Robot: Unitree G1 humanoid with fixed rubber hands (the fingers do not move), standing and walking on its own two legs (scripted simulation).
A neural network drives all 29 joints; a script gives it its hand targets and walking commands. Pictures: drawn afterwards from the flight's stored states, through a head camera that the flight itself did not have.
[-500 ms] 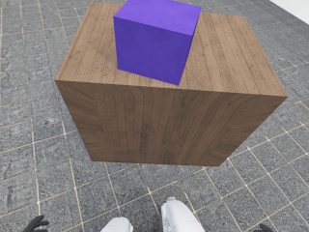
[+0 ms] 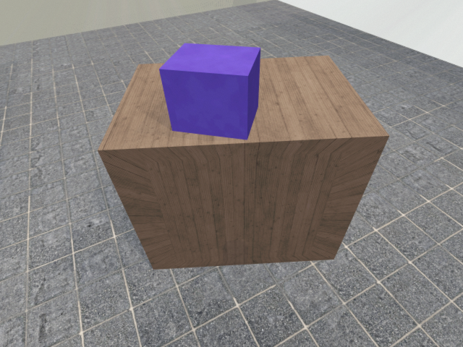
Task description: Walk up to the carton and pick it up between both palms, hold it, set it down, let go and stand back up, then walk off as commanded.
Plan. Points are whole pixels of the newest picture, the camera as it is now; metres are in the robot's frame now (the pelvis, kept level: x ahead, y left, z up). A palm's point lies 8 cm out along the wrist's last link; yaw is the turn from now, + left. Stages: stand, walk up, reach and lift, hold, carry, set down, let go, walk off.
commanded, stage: walk off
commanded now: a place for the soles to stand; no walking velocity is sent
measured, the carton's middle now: (215, 90) +0.80 +0.06 +0.08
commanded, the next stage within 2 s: stand in 0.42 s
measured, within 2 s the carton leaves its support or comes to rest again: neither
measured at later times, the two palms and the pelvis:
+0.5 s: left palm out of the picture +0.10 +0.30 -0.09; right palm out of the picture +0.08 -0.30 -0.07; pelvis +0.00 +0.00 +0.02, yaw -1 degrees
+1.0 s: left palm out of the picture +0.10 +0.28 -0.08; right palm out of the picture +0.08 -0.30 -0.08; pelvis +0.00 -0.01 +0.04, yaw -2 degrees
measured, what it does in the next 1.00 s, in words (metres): stands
